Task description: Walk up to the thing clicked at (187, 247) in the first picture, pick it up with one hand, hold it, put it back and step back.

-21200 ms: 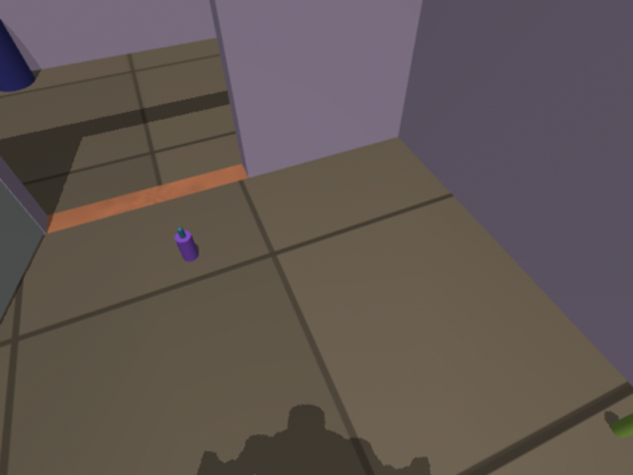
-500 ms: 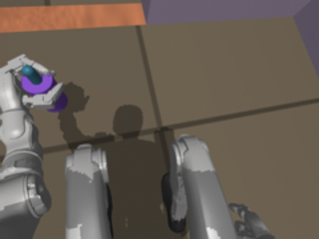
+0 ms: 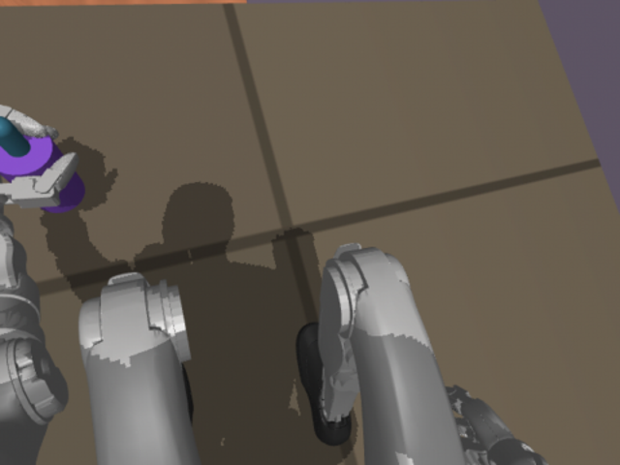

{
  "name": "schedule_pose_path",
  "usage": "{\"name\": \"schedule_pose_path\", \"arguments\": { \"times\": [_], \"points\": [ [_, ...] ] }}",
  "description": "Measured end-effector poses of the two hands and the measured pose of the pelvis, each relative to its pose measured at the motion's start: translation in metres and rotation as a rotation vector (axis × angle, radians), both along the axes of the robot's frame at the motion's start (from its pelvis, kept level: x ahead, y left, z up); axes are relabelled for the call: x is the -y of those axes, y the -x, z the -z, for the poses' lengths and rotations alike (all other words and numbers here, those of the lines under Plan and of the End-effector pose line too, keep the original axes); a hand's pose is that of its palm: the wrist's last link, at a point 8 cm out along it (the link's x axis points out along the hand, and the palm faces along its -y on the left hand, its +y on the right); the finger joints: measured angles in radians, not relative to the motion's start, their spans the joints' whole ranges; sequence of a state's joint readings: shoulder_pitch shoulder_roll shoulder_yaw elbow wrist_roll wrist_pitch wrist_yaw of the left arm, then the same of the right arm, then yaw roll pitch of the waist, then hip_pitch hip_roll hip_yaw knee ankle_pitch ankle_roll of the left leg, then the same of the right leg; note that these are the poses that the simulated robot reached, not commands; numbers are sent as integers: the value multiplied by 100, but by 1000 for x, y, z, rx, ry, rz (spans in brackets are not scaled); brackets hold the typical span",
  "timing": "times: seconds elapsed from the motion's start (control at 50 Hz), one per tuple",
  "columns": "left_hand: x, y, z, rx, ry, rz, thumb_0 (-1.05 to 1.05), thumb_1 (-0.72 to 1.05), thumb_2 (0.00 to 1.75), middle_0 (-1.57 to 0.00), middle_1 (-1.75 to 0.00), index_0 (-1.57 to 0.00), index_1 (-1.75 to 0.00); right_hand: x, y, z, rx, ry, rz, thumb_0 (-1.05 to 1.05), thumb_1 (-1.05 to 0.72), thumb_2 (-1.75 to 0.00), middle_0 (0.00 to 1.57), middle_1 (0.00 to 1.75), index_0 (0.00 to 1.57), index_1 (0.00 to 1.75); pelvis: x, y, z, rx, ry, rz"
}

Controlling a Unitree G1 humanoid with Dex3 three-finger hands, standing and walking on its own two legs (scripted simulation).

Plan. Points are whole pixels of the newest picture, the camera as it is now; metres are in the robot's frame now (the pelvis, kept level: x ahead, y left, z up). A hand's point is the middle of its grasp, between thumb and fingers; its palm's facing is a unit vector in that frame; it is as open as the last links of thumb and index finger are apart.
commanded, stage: crouch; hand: left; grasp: from the side
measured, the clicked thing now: (32, 162) +0.46 +0.27 -0.11
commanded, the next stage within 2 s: lower in 0.10 s
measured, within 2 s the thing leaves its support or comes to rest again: rests again in 1.94 s
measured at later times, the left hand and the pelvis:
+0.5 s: hand (48, 172) +0.47 +0.27 -0.16, palm faces +0.29 -0.96 -0.03, open 6.6 cm; pelvis +0.00 +0.00 -0.02, yaw -3 degrees
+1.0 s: hand (64, 179) +0.47 +0.26 -0.20, palm faces +0.26 -0.96 -0.07, open 6.6 cm; pelvis -0.01 +0.01 -0.03, yaw -6 degrees
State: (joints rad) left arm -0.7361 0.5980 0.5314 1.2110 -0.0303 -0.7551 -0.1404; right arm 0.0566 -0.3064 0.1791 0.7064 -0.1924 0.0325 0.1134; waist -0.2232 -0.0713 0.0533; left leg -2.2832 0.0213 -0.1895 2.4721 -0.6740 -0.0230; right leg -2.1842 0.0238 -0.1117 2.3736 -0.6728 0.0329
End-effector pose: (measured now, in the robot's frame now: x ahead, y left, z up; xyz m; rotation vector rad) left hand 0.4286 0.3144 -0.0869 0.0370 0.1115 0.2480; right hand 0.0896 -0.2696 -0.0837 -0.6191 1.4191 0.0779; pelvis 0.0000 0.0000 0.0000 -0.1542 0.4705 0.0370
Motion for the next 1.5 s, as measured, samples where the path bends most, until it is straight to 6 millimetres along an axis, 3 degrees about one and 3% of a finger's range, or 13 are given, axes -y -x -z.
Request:
{"name": "schedule_pose_path", "arguments": {
  "times": [0.3,0.68,0.94,1.14,1.36,1.5],
  "points": [
    [6,-7,26,8,7,-4,-1,-15,102,-80,-95,-110,-115,0,-9,0,-14,29,-69,0,-92,-91,20,30,21,30,-1,-2,9,36,27,14],
    [3,-4,89,-22,6,4,-1,-15,102,-80,-94,-110,-115,-6,-8,-9,-95,107,-211,0,-92,-91,20,30,21,30,-8,2,22,117,79,39],
    [3,-11,98,-27,-10,-20,-1,-15,101,-80,-94,-110,-115,-8,-17,-15,-83,137,-289,0,-92,-91,20,30,21,30,-10,4,25,155,105,54],
    [4,-4,115,-33,17,-53,-1,-15,101,-80,-94,-110,-115,-13,-16,-18,-94,154,-340,-1,-90,-90,20,30,21,30,-11,7,29,187,118,68],
    [4,-6,116,-9,10,-41,-1,-14,101,-79,-95,-109,-115,-18,-19,-22,-89,176,-378,-1,-90,-90,20,30,21,30,-15,9,30,208,138,73],
    [4,-10,112,29,23,-56,-1,-5,86,-81,-90,-107,-103,-21,-21,-26,-81,182,-392,-1,-91,-90,20,30,21,30,-16,10,29,213,146,75]
  ]
}}
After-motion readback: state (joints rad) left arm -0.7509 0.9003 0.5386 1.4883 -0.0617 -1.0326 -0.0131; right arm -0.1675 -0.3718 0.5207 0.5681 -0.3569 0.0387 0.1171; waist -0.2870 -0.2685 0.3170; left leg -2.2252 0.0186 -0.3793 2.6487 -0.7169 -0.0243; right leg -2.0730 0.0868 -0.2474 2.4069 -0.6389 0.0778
